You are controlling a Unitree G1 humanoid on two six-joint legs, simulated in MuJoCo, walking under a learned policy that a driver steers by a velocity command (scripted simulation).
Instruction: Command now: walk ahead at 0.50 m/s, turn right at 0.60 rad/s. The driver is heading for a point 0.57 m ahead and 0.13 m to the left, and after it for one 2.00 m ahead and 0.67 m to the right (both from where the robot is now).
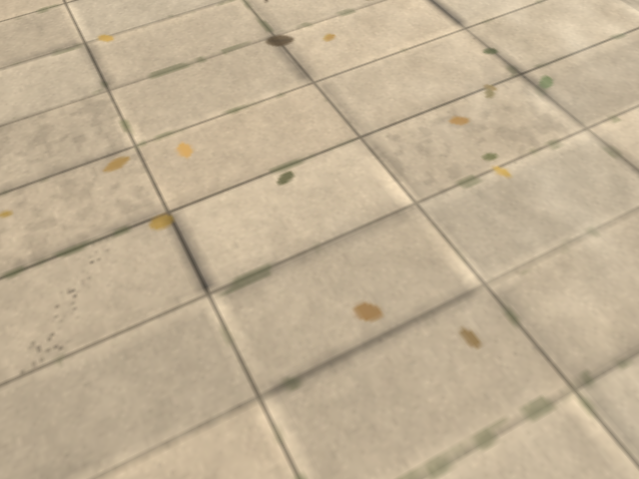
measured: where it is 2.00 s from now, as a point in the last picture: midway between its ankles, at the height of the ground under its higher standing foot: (393, 249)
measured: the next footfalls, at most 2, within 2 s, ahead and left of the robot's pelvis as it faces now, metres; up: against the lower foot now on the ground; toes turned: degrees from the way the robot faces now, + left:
left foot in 0.32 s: +0.37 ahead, +0.10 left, +0.00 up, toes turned -6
right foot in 0.84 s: +0.63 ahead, -0.08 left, +0.00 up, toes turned -3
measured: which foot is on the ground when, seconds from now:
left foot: up 0.00-0.30, down 0.32-0.86, up 0.88-1.00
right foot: down 0.00-0.34, up 0.36-0.82, down 0.84-1.00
